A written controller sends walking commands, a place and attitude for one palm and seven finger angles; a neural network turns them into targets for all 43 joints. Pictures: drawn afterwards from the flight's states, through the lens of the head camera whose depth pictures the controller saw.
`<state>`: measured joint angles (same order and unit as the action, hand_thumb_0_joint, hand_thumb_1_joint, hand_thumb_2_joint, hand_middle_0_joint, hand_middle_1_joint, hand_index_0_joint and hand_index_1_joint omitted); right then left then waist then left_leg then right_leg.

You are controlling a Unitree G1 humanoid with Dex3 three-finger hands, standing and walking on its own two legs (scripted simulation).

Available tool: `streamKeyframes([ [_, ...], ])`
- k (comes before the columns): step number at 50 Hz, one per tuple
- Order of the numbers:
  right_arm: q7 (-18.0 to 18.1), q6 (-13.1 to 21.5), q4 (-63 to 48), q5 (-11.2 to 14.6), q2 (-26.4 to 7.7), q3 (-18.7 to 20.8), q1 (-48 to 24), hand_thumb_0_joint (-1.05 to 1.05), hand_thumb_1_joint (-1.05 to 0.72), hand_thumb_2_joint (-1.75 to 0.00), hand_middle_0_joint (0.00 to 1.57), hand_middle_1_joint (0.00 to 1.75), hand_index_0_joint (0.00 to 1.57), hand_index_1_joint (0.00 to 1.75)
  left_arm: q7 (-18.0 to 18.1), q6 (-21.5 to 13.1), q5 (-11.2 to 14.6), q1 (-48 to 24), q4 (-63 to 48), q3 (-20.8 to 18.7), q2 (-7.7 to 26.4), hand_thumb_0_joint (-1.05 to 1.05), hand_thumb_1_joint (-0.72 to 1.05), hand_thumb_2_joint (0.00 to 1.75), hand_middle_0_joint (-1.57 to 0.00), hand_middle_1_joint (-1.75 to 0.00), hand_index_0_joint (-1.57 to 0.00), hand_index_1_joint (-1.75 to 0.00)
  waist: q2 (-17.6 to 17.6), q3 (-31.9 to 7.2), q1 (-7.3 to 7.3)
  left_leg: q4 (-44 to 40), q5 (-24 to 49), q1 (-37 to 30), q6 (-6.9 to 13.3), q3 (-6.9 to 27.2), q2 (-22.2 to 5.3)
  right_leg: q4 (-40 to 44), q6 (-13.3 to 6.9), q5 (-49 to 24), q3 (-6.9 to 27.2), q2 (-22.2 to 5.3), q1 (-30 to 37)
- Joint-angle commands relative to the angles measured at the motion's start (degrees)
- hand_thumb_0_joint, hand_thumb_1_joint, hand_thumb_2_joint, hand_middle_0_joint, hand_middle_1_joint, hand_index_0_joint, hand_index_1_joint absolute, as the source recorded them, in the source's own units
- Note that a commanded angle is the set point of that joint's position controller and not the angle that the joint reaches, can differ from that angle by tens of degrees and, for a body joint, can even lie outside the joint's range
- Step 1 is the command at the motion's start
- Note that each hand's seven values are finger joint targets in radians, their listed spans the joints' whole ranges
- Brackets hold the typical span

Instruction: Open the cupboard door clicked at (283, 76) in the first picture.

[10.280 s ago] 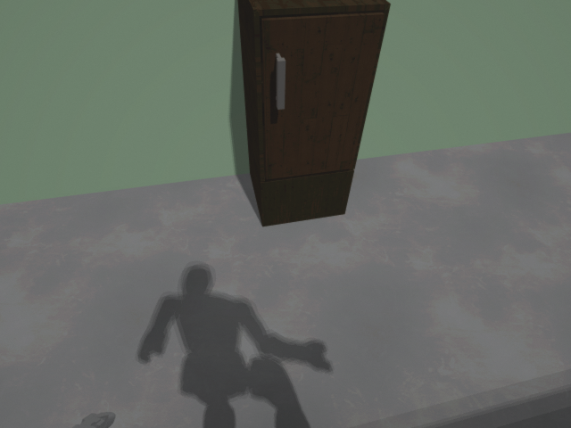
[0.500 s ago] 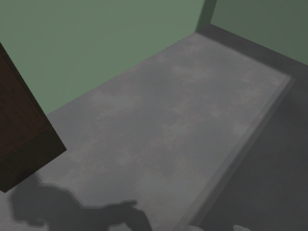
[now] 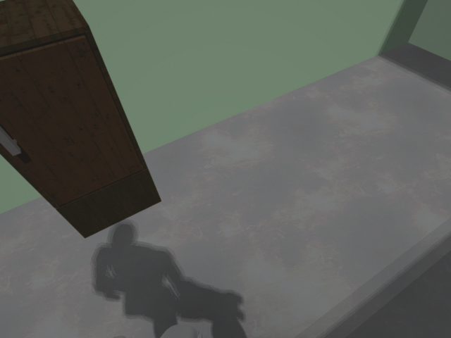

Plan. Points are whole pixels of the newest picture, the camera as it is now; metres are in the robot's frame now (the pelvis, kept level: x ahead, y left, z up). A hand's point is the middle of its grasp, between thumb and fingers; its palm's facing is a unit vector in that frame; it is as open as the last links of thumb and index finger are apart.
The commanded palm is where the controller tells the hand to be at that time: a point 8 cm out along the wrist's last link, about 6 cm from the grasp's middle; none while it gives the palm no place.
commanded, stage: turn to face it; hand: left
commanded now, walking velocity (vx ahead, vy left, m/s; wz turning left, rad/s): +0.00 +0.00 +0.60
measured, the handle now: out of the picture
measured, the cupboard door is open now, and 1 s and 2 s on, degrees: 0 0 0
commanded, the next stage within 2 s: take the last steps up to it in 0.90 s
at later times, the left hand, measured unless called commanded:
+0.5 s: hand out of the picture +0.03 +0.28 -0.16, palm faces +0.31 -0.92 -0.26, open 7.4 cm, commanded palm none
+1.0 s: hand out of the picture -0.09 +0.17 -0.15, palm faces +0.53 -0.80 -0.27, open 7.4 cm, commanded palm none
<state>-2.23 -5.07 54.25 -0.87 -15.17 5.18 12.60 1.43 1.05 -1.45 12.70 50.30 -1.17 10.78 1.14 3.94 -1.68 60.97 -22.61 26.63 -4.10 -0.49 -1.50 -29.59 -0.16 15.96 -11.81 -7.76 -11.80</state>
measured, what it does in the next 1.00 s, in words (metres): steps on the spot, turning left: left foot, then right foot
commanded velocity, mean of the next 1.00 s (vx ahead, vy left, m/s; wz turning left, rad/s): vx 0.01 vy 0.00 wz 0.46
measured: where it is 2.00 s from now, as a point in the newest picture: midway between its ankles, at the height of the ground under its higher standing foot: outside the picture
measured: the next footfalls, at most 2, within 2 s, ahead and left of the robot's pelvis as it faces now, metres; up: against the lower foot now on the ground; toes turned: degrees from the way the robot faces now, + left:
left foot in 0.16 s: +0.02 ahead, +0.15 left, +0.00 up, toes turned +12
right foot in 0.68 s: +0.08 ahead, -0.09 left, +0.00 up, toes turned +21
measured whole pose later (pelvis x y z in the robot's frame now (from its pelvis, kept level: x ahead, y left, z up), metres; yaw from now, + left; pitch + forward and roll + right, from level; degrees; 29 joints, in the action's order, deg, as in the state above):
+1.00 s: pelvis -0.03 -0.02 +0.00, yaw +32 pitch -1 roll +2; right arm -1.1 -4.9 56.3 -0.8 -14.8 4.7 12.9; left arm 1.4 0.8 -1.6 15.2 53.5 -1.5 10.4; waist 0.7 2.9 0.1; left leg 54.8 -24.0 21.9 -3.5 1.4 -1.4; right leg -28.7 -0.9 14.2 -9.3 -6.1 -13.1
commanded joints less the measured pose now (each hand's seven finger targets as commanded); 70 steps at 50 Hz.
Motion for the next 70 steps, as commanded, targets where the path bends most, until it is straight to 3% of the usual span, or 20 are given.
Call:
streamKeyframes([
  [1, 0.09, 2.06, -6.26, 0.20, -2.48, -0.10, -6.73, 0.00, -0.90, -0.90, 0.20, 0.30, 0.20, 0.30, 0.52, -0.99, -0.36, 2.41, -2.77, -4.31, 13.89, 0.00, 0.90, 0.90, -0.20, -0.30, -0.20, -0.30, -13.12, -3.38, 4.22, -10.72, -3.04, 0.89, -0.27, -3.51, -0.71, 8.68, -6.38, -18.77, 7.09, -14.05, 6.28],
  [5, 0.48, 2.95, -5.83, 0.28, -2.53, -0.35, -3.86, 0.00, -0.90, -0.90, 0.20, 0.30, 0.20, 0.30, 0.18, -0.41, -0.31, 2.22, -2.27, -4.99, 14.91, 0.00, 0.90, 0.90, -0.20, -0.30, -0.20, -0.30, -13.07, -5.66, 3.26, -22.19, -0.04, -6.94, 0.98, -6.45, 0.33, 2.85, -4.94, -21.83, 4.36, -14.82, 4.74],
  [7, 0.50, 3.75, -4.45, 0.13, -5.47, 0.52, 1.90, 0.00, -0.90, -0.90, 0.20, 0.30, 0.20, 0.30, -0.13, 0.19, 0.62, 1.31, -2.49, -4.90, 13.50, 0.00, 0.90, 0.90, -0.20, -0.30, -0.20, -0.30, -4.89, -8.83, -0.27, -35.81, 13.22, -19.33, 2.32, -3.11, -0.98, -9.02, -0.13, -14.95, 0.50, -12.06, -2.21],
  [8, 0.89, 4.38, -4.33, -0.23, -11.96, 2.07, 5.15, 0.00, -0.90, -0.90, 0.20, 0.30, 0.20, 0.30, -0.49, 0.56, 1.11, 0.97, -4.40, -4.40, 9.69, 0.00, 0.90, 0.90, -0.20, -0.30, -0.20, -0.30, 12.86, -9.84, -2.07, -40.36, 29.45, -27.22, 8.34, 16.95, -14.52, -22.06, 4.88, 6.94, -1.72, -3.88, -16.73],
  [9, 1.54, 4.16, -3.20, -0.02, -16.04, 2.87, 8.69, 0.00, -0.90, -0.90, 0.20, 0.30, 0.20, 0.30, -0.39, 0.82, 0.79, -3.71, -6.80, -3.17, 7.67, 0.00, 0.90, 0.90, -0.20, -0.30, -0.20, -0.30, 17.52, -9.80, -4.07, -41.46, 44.41, -27.20, 14.86, 25.82, -22.78, -31.61, 6.14, 24.79, 3.90, 0.05, -23.66],
  [10, 1.76, 4.02, -2.52, -0.24, -15.34, 2.55, 9.00, 0.00, -0.90, -0.90, 0.20, 0.30, 0.20, 0.30, -0.37, 1.02, 0.55, -5.22, -7.02, -3.39, 8.97, 0.00, 0.90, 0.90, -0.20, -0.30, -0.20, -0.30, 10.70, -9.64, -3.66, -40.19, 39.95, -25.57, 17.04, 22.73, -23.32, -36.29, 4.85, 21.56, 8.06, -1.13, -23.35],
  [15, 3.02, 4.82, -5.03, -0.20, -8.78, 0.23, -0.45, 0.00, -0.90, -0.90, 0.20, 0.30, 0.20, 0.30, -0.90, 0.81, 0.58, -3.24, -2.67, -4.02, 9.00, 0.00, 0.90, 0.90, -0.20, -0.30, -0.20, -0.30, 7.97, -6.12, 0.51, -40.68, 36.42, -19.81, 11.68, 13.15, -10.96, -38.29, 5.71, 6.36, 10.91, 0.53, -21.20],
  [26, 2.82, 4.04, -4.29, -0.61, -9.46, 1.22, 2.90, 0.00, -0.90, -0.90, 0.20, 0.30, 0.20, 0.30, -0.07, 0.58, 1.06, -8.08, -5.03, -3.28, 8.12, 0.00, 0.90, 0.90, -0.20, -0.30, -0.20, -0.30, 7.67, -6.40, -1.10, -39.96, 32.94, -20.73, 14.60, 22.66, -10.83, -20.90, 6.11, 9.97, 12.26, 4.19, -16.34],
  [31, 2.53, 3.40, -5.43, -0.37, -8.86, 1.44, -1.11, 0.00, -0.90, -0.90, 0.20, 0.30, 0.20, 0.30, 0.31, -0.23, 1.51, -1.12, -3.46, -3.30, 8.41, 0.00, 0.90, 0.90, -0.20, -0.30, -0.20, -0.30, 6.91, -6.92, 2.40, -35.92, 28.62, -9.08, 11.62, 23.61, -7.07, -1.55, 4.56, 0.74, 10.78, 6.96, 1.53],
  [32, 2.39, 3.34, -5.72, -0.07, -7.51, 1.29, -1.54, 0.00, -0.90, -0.90, 0.20, 0.30, 0.20, 0.30, 0.51, -0.68, 1.37, 1.37, -2.99, -3.75, 9.46, 0.00, 0.90, 0.90, -0.20, -0.30, -0.20, -0.30, 3.33, -7.60, 3.79, -33.15, 21.43, -3.99, 9.20, 22.15, -4.44, 6.36, 4.15, -3.77, 11.97, 5.07, 8.43],
  [34, 2.19, 3.33, -7.56, 0.29, -2.60, 0.74, -0.68, 0.00, -0.90, -0.90, 0.20, 0.30, 0.20, 0.30, 0.98, -1.27, 0.02, 2.42, -3.62, -4.93, 17.62, 0.00, 0.90, 0.90, -0.20, -0.30, -0.20, -0.30, -19.15, -6.76, 4.26, -9.15, -10.43, 9.78, 1.66, 5.91, 7.71, 16.29, -5.70, -5.22, 36.36, -20.09, 11.11],
  [35, 2.11, 2.80, -7.14, -0.32, -5.41, 1.46, -1.43, 0.00, -0.90, -0.90, 0.20, 0.30, 0.20, 0.30, 1.07, -0.84, 0.42, 0.89, -4.47, -4.50, 16.51, 0.00, 0.90, 0.90, -0.20, -0.30, -0.20, -0.30, -12.60, -4.95, 3.70, 0.18, -10.23, 6.67, 2.26, 8.04, 4.56, 16.17, -8.48, -3.37, 32.99, -20.39, 2.04],
  [40, 0.93, 1.40, -2.67, -0.64, -3.33, 1.16, 2.94, 0.00, -0.90, -0.90, 0.20, 0.30, 0.20, 0.30, 0.58, -1.56, 0.43, -5.57, -4.80, -3.14, 9.86, 0.00, 0.90, 0.90, -0.20, -0.30, -0.20, -0.30, -10.40, -0.41, -0.45, 9.64, 3.02, 3.95, 1.00, 4.15, 1.66, 14.57, -4.71, -2.99, 15.99, -8.59, -4.13],
  [50, 1.53, 2.53, -3.07, 0.35, -1.13, -0.95, -5.11, 0.00, -0.90, -0.90, 0.20, 0.30, 0.20, 0.30, 0.45, -1.44, -0.58, 6.26, 1.34, -4.06, 12.83, 0.00, 0.90, 0.90, -0.20, -0.30, -0.20, -0.30, -12.96, -4.32, 5.31, -15.15, -5.21, -2.78, 0.66, -1.10, 1.02, 9.81, -8.19, -20.22, 15.11, -11.56, 6.14],
  [54, 1.86, 4.19, -0.54, 0.21, -0.28, -1.93, 1.13, 0.00, -0.90, -0.90, 0.20, 0.30, 0.20, 0.30, -0.01, -1.48, -0.12, 5.59, 3.63, -4.08, 12.79, 0.00, 0.90, 0.90, -0.20, -0.30, -0.20, -0.30, -12.54, -8.27, 2.66, -31.83, 1.84, -15.32, 2.02, -4.52, 2.32, 7.24, -4.80, -8.49, 12.81, -9.72, 3.69],
  [55, 1.94, 4.91, 0.65, 0.19, -1.65, -1.72, 4.24, 0.00, -0.90, -0.90, 0.20, 0.30, 0.20, 0.30, -0.19, -1.21, 0.42, 4.25, 3.68, -3.82, 11.48, 0.00, 0.90, 0.90, -0.20, -0.30, -0.20, -0.30, -8.07, -8.10, 0.76, -39.33, 5.67, -23.30, 2.81, -3.27, 1.24, 4.07, -2.41, 1.22, 10.31, -7.84, -3.13],
  [57, 2.52, 5.41, 1.62, -0.67, -10.94, 0.35, 10.28, 0.00, -0.90, -0.90, 0.20, 0.30, 0.20, 0.30, -0.94, -0.80, 0.53, 1.26, 0.55, -2.15, 4.52, 0.00, 0.90, 0.90, -0.20, -0.30, -0.20, -0.30, 19.72, -4.07, -2.78, -50.21, -3.26, -31.26, 11.38, 24.48, -19.62, -19.37, 3.37, 18.89, 1.47, 3.87, -26.34],
  [59, 3.19, 5.44, 2.55, -0.76, -7.51, -0.74, 9.02, 0.00, -0.90, -0.90, 0.20, 0.30, 0.20, 0.30, -1.03, -0.65, -0.47, -3.42, 1.28, -2.34, 6.32, 0.00, 0.90, 0.90, -0.20, -0.30, -0.20, -0.30, 13.01, 2.92, -2.63, -53.51, -8.23, -21.72, 13.91, 22.75, -18.73, -27.82, 1.87, 12.64, 9.53, 1.25, -27.41],
  [64, 3.85, 7.57, 2.98, -0.04, -3.21, -2.29, 7.48, 0.00, -0.90, -0.90, 0.20, 0.30, 0.20, 0.30, -2.57, -1.34, -0.20, 1.86, 6.33, -1.89, 4.69, 0.00, 0.90, 0.90, -0.20, -0.30, -0.20, -0.30, 6.06, 4.81, 0.83, -52.32, 8.70, -21.62, 12.26, 11.28, -11.61, -32.91, 2.87, -0.26, 8.83, 1.71, -25.83],
  [70, 4.41, 8.72, 5.64, 0.16, -1.99, -2.23, 12.99, 0.00, -0.90, -0.90, 0.20, 0.30, 0.20, 0.30, -2.47, -1.09, 0.17, -2.34, 5.24, -2.01, 4.27, 0.00, 0.90, 0.90, -0.20, -0.30, -0.20, -0.30, 4.95, 5.05, 0.21, -52.04, 19.82, -26.60, 14.46, 9.61, -14.05, -29.96, 3.98, -3.31, 9.62, 0.36, -30.27],
])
